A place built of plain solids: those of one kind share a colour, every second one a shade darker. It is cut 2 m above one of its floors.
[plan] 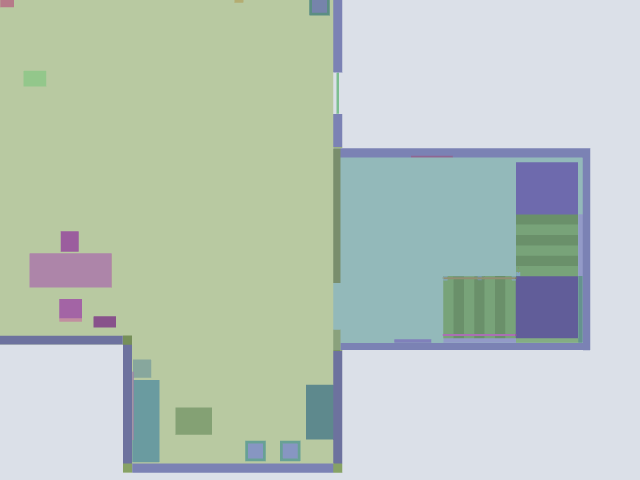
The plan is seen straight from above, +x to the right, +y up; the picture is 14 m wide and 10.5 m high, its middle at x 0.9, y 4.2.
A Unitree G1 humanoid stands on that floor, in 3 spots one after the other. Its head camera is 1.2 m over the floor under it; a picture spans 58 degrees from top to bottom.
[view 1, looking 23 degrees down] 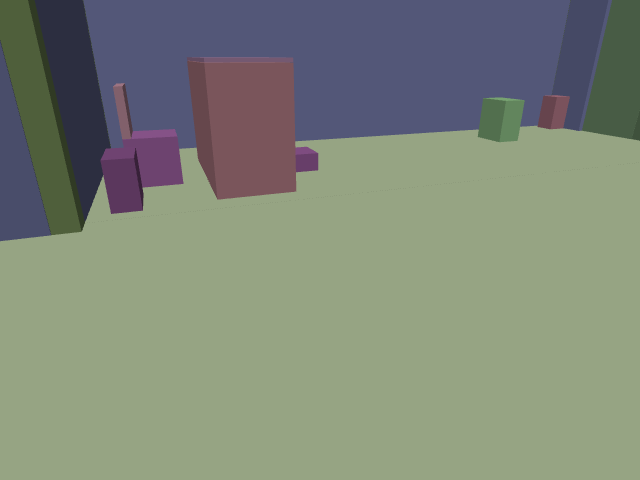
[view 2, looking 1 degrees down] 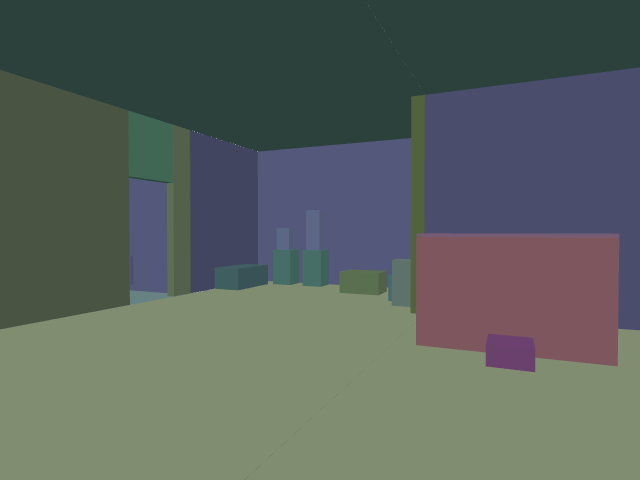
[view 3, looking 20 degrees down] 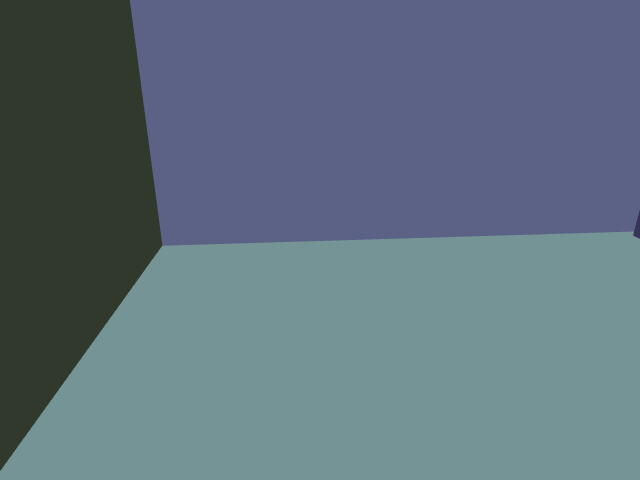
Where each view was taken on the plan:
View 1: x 0.19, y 2.75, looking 160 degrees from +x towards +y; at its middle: lobby_floor_slab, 3.07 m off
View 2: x -4.59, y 8.51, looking -66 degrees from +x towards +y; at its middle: lobby_planter_plant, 9.63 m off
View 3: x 2.30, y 2.75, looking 85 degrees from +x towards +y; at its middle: wall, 3.48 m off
